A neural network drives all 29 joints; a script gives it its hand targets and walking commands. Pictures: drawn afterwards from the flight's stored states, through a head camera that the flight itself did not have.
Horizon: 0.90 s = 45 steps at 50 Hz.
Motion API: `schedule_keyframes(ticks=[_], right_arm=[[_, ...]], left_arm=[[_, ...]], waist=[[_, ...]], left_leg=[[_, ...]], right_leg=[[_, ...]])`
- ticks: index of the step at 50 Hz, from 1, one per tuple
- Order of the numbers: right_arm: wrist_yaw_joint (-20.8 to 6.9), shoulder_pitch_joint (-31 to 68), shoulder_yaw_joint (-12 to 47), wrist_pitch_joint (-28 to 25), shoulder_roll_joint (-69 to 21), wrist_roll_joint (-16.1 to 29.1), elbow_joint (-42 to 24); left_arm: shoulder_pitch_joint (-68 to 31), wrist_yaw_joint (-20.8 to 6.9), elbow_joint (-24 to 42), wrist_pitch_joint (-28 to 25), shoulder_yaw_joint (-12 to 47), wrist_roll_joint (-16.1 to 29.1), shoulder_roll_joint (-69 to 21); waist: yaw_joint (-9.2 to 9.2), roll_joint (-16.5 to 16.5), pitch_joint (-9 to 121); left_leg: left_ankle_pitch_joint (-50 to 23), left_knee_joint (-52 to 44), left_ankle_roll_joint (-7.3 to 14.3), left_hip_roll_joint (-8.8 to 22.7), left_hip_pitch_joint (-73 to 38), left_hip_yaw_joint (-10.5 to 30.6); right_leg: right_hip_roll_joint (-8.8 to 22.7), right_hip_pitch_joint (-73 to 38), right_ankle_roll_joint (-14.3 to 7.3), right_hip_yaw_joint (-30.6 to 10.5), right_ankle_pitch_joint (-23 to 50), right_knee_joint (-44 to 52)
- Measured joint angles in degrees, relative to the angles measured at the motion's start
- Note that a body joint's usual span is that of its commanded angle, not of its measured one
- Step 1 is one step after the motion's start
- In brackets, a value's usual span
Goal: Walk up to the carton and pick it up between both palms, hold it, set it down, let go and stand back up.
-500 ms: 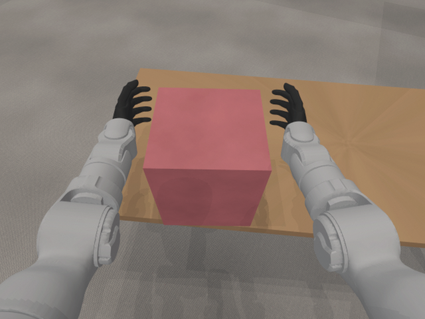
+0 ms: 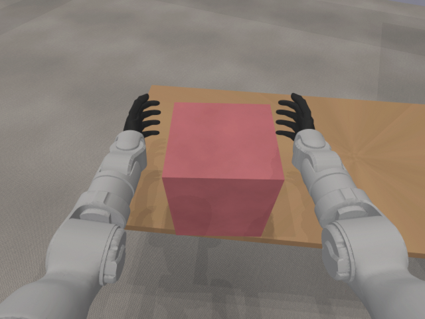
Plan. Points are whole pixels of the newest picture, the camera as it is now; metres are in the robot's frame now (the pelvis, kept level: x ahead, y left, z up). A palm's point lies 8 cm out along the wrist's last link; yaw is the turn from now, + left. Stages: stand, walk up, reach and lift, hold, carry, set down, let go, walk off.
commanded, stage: set down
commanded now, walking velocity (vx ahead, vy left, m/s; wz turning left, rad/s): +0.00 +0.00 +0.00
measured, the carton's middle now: (220, 173) +0.43 +0.03 -0.02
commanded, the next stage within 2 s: none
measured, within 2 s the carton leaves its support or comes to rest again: neither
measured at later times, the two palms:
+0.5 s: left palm (143, 149) +0.40 +0.18 +0.09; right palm (309, 154) +0.42 -0.14 +0.09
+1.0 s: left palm (136, 171) +0.37 +0.19 +0.06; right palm (304, 172) +0.39 -0.13 +0.07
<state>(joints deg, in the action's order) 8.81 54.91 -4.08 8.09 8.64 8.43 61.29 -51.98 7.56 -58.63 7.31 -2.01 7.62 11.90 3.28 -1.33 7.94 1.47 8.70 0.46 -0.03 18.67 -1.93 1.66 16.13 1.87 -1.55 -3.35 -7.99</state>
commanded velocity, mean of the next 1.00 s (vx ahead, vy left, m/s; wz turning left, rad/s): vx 0.00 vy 0.00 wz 0.00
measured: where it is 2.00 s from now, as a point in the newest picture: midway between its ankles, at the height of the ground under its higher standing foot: outside the picture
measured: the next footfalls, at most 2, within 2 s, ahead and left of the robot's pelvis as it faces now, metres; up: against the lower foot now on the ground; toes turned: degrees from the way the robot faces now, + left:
none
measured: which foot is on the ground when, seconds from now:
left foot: down 0.00-1.00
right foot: down 0.00-1.00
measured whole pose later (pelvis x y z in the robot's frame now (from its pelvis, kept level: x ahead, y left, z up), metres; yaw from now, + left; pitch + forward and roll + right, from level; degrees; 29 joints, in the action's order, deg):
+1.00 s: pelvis -0.01 -0.01 +0.00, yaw +1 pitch +7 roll +0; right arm 10.4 38.7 -2.0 -0.6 4.3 6.2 53.8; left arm -37.1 5.3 -55.0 -3.0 -1.7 8.1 10.2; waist 2.7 -0.1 5.4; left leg 3.6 12.7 -0.3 0.8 15.7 -0.9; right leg 0.7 13.0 1.0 -0.7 -5.8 -12.1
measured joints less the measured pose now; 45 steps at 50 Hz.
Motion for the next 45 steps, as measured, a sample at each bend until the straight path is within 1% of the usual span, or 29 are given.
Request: schedule_keyframes(ticks=[8, 12, 17, 23, 28, 33, 40, 45], right_arm=[[0.3, -2.6, -1.2, -4.4, -1.9, -1.8, 1.3], [0.8, -4.5, -0.7, -5.5, -2.3, -1.9, 0.4], [1.9, -6.3, -0.3, -5.5, -2.9, -2.1, -2.1], [2.6, -6.9, 0.1, -3.6, -2.9, -2.1, -4.7], [2.5, -8.0, 0.3, -2.0, -3.0, -2.1, -6.2], [1.6, -10.7, 0.5, -1.9, -3.1, -2.5, -7.6], [0.7, -14.1, 1.0, -4.5, -3.6, -2.8, -7.9], [0.9, -15.7, 1.1, -6.6, -4.1, -3.0, -7.6]], left_arm=[[3.6, 0.1, -0.6, -4.0, -0.5, -1.1, -1.4], [4.5, -0.1, -0.3, -5.4, -0.4, -0.7, -1.9], [4.9, -0.3, 0.4, -5.8, -0.7, -0.9, -2.0], [4.7, -0.7, 1.0, -4.2, -1.3, -1.0, -1.6], [6.0, -1.4, 1.9, -2.9, -1.6, -1.4, -1.3], [8.6, -2.2, 3.4, -3.1, -1.9, -1.8, -1.5], [12.3, -2.7, 3.7, -5.8, -1.6, -1.4, -1.7], [14.2, -2.7, 3.4, -8.2, -1.0, -1.0, -1.7]], waist=[[-0.18, 0.6, -0.6], [-0.31, 0.6, -0.9], [-0.72, 0.7, -1.0], [-0.89, 0.8, -1.1], [-0.92, 0.9, -1.0], [-0.58, 0.9, -1.2], [-0.16, 1.0, -1.9], [-0.26, 1.0, -2.0]], left_leg=[[-0.7, 0.2, -0.3, 0.4, 0.6, 0.7], [-1.1, 0.1, -0.5, 0.6, 1.1, 1.0], [-1.1, 0.6, -0.6, 0.8, 1.4, 1.0], [-0.5, 1.0, -0.6, 0.9, 0.4, 0.6], [0.1, 0.9, -0.6, 0.8, -1.4, 0.3], [0.6, 0.6, -0.6, 0.7, -3.4, 0.2], [1.5, 1.5, -0.7, 0.7, -4.7, 0.5], [1.8, 2.6, -0.7, 0.8, -4.0, 0.8]], right_leg=[[-0.5, 0.3, -0.4, 0.7, 0.5, 0.0], [-0.7, 1.0, -0.5, 0.9, 0.5, -0.7], [-0.9, 1.8, -0.7, 0.9, 0.1, -1.9], [-0.9, 1.2, -0.8, 0.5, -0.7, -3.1], [-0.9, -0.4, -0.7, 0.2, -1.2, -3.0], [-0.8, -2.5, -0.7, 0.2, -1.6, -2.6], [-0.7, -4.2, -0.7, 0.4, -2.2, -2.7], [-0.8, -3.9, -0.8, 0.7, -2.4, -3.2]])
